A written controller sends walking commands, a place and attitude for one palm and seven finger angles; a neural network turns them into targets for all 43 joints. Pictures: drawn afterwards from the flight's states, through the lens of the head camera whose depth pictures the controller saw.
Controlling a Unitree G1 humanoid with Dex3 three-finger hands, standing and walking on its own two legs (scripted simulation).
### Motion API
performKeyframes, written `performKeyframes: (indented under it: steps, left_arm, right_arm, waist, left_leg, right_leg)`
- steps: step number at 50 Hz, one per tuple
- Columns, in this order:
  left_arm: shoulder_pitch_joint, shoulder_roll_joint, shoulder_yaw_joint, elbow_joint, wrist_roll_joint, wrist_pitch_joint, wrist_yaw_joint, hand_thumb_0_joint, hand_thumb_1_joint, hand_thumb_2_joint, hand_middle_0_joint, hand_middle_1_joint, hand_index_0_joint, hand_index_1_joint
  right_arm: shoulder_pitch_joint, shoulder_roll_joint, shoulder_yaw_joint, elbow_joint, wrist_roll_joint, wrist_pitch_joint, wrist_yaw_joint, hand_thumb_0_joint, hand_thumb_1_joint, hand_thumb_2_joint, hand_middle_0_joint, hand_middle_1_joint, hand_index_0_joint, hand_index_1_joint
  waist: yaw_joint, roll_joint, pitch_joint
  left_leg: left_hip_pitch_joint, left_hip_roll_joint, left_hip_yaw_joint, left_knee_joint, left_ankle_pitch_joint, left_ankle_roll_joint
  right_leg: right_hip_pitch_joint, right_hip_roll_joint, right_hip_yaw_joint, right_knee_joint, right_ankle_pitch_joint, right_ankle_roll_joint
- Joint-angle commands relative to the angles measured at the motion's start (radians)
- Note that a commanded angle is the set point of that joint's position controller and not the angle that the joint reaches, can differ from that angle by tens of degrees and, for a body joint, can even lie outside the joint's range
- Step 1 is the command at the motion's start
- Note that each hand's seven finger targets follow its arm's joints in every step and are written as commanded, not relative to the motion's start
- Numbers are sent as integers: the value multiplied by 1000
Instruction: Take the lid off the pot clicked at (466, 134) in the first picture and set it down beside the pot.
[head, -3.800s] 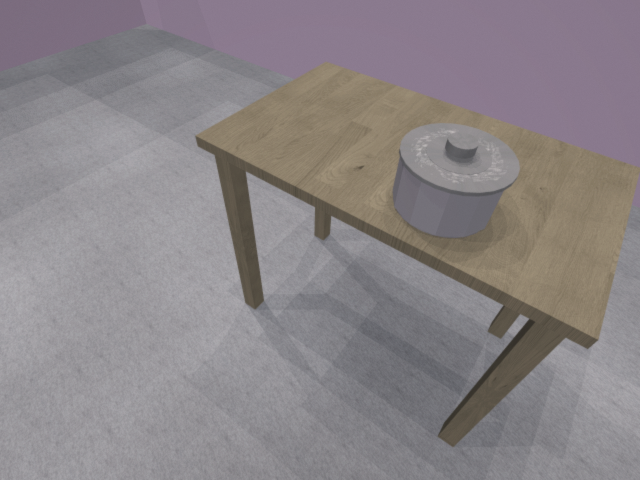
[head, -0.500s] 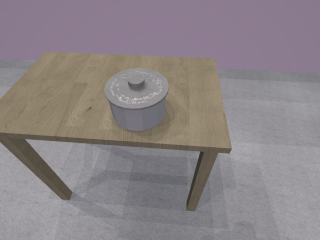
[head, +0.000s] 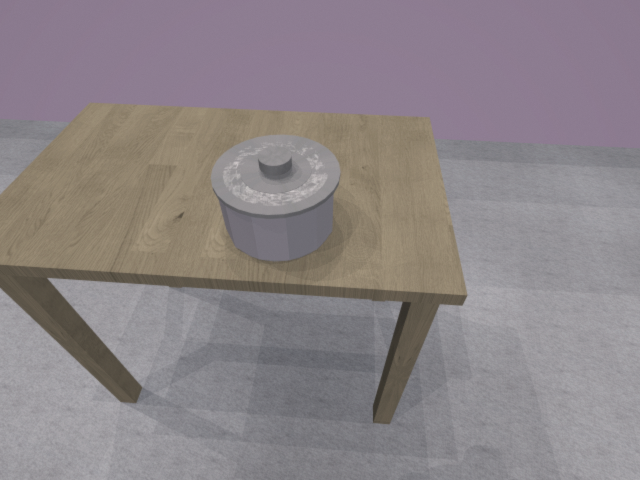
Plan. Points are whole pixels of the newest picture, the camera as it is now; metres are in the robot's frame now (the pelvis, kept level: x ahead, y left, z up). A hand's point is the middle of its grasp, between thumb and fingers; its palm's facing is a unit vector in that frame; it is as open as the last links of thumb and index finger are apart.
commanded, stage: look again from close up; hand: left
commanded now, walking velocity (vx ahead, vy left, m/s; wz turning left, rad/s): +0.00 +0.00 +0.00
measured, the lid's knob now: (275, 160) +0.56 +0.10 +0.10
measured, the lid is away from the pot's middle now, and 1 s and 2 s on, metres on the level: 0.00 0.00 0.00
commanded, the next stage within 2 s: shuffle to correct the standing spot in 0.90 s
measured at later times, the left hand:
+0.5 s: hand out of the picture +0.02 +0.18 -0.18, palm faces +0.02 -0.98 -0.18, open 7.4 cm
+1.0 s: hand out of the picture +0.00 +0.17 -0.17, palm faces +0.02 -0.98 -0.17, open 7.4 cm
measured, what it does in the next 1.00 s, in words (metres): stands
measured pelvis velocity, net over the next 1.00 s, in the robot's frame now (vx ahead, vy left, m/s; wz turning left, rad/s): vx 0.01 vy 0.00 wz -0.01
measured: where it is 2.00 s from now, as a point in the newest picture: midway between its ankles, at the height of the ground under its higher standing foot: outside the picture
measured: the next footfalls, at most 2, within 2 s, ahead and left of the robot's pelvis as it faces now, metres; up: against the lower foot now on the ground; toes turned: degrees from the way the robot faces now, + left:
left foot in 1.50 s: +0.13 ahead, +0.09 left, +0.00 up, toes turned -1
right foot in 1.94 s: +0.16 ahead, -0.14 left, +0.00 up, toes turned -3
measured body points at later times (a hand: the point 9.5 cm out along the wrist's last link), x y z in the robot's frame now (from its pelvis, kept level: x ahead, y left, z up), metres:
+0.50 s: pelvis +0.02 +0.01 +0.00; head +0.03 +0.02 +0.45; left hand +0.02 +0.23 -0.16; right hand +0.05 -0.23 -0.14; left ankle +0.02 +0.09 -0.73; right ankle -0.04 -0.12 -0.73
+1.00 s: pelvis +0.01 +0.00 +0.01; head +0.02 +0.02 +0.46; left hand +0.00 +0.22 -0.16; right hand +0.03 -0.23 -0.14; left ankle +0.02 +0.09 -0.73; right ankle -0.04 -0.12 -0.73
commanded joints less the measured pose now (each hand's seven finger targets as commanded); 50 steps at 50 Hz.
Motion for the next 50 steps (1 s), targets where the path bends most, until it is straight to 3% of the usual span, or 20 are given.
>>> performKeyframes:
  steps: [1, 4, 14, 22, 25, 27, 34, 35, 42, 50]
  left_arm:
    - [61, 88, 17, -52, 5, -6, 5, 0, 900, 900, -200, -300, -200, -300]
    - [73, 90, 14, -49, 4, -9, 7, 0, 900, 900, -200, -300, -200, -300]
    - [75, 114, 18, -47, 2, -2, 7, 0, 900, 900, -200, -300, -200, -300]
    - [71, 117, 15, -38, 3, 4, 3, 0, 900, 900, -200, -300, -200, -300]
    - [72, 124, 16, -33, 2, 2, 0, 0, 900, 900, -200, -300, -200, -300]
    - [72, 120, 15, -33, 3, 3, 1, 0, 900, 900, -200, -300, -200, -300]
    - [77, 122, 12, -21, 2, -1, 1, 0, 900, 900, -200, -300, -200, -300]
    - [81, 127, 13, -20, 1, 0, -1, 0, 900, 900, -200, -300, -200, -300]
    - [79, 122, 10, -12, 2, 3, -3, 0, 900, 900, -200, -300, -200, -300]
    - [86, 120, 9, -6, 1, 2, -5, 0, 900, 900, -200, -300, -200, -300]
  right_arm:
    - [28, -101, -20, -60, 5, -30, -4, 0, -900, -900, 200, 300, 200, 300]
    - [20, -99, -18, -51, 8, -34, -5, 0, -900, -900, 200, 300, 200, 300]
    - [-2, -109, -16, -36, 12, -40, -13, 0, -900, -900, 200, 300, 200, 300]
    - [-30, -112, -19, -31, 13, -36, -15, 0, -900, -900, 200, 300, 200, 300]
    - [-35, -110, -19, -28, 14, -37, -15, 0, -900, -900, 200, 300, 200, 300]
    - [-38, -115, -20, -27, 14, -37, -16, 0, -900, -900, 200, 300, 200, 300]
    - [-40, -109, -19, -14, 16, -37, -16, 0, -900, -900, 200, 300, 200, 300]
    - [-40, -108, -18, -14, 16, -37, -16, 0, -900, -900, 200, 300, 200, 300]
    - [-42, -106, -17, -2, 17, -33, -14, 0, -900, -900, 200, 300, 200, 300]
    - [-24, -97, -16, 11, 18, -35, -15, 0, -900, -900, 200, 300, 200, 300]
  waist:
    - [18, -28, 59]
    - [21, -56, 59]
    - [26, -7, 12]
    - [28, -11, 43]
    - [32, -36, 35]
    - [28, -15, 32]
    - [31, -30, 29]
    - [34, -52, 31]
    - [33, -27, 73]
    - [37, -33, 62]
  left_leg:
    - [11, 110, -162, -152, 62, 12]
    - [38, 104, -141, -142, 130, 12]
    - [115, 109, -129, -135, 295, 12]
    - [122, 107, -132, -163, 233, 10]
    - [138, 108, -127, -165, 248, 9]
    - [146, 107, -128, -166, 258, 9]
    - [160, 106, -119, -167, 287, 5]
    - [157, 110, -121, -171, 273, 7]
    - [135, 104, -122, -199, 199, 2]
    - [142, 107, -128, -214, 194, 5]
  right_leg:
    - [-88, -61, 74, -95, 61, -55]
    - [-79, -70, 84, -98, 125, -49]
    - [-34, -79, 75, -98, 225, -33]
    - [-43, -84, 74, -130, 202, -27]
    - [-33, -86, 72, -137, 225, -26]
    - [-35, -90, 76, -138, 229, -25]
    - [-18, -98, 84, -153, 274, -25]
    - [-12, -95, 77, -159, 266, -25]
    - [-28, -96, 83, -177, 214, -26]
    - [-13, -95, 72, -189, 201, -24]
